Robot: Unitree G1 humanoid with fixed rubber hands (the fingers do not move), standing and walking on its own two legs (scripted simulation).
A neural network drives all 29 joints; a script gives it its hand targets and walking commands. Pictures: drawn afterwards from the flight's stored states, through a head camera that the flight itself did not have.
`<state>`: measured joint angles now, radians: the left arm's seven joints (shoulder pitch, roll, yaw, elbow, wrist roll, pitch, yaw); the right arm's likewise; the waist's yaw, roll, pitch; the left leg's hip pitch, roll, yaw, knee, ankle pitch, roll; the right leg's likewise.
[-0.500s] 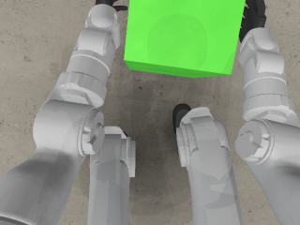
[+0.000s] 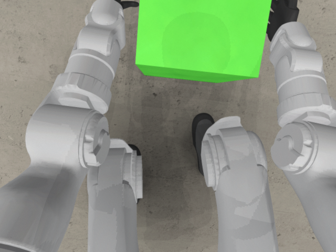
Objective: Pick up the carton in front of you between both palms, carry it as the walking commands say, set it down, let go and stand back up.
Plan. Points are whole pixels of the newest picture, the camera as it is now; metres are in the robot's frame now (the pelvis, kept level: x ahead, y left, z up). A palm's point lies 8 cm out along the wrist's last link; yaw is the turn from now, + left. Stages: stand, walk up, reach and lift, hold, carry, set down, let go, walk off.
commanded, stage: set down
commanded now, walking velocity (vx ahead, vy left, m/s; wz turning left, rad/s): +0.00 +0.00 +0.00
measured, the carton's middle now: (192, 29) +0.50 -0.14 -0.25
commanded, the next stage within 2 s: let go in 1.42 s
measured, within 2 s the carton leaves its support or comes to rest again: neither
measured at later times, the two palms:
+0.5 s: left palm out of the picture +0.56 +0.03 -0.17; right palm (312, 16) +0.47 -0.34 -0.17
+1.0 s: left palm out of the picture +0.57 +0.03 +0.00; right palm out of the picture +0.46 -0.34 +0.00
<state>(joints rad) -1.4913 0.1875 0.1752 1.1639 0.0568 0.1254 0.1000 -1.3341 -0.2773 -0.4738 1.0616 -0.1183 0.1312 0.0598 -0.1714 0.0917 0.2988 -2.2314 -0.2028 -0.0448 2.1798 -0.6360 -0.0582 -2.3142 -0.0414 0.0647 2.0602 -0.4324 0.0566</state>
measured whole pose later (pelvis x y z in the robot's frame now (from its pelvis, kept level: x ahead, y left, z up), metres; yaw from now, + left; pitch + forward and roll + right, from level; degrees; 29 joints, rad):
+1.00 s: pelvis +0.01 -0.02 +0.11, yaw -2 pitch +45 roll +3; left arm -1.23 0.25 0.14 0.87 -0.01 0.20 0.12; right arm -1.10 -0.30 -0.37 0.83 0.07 0.14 -0.01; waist -0.15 0.05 0.01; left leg -1.98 -0.09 -0.04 1.80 -0.61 -0.05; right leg -2.11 0.01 0.05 1.71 -0.39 0.01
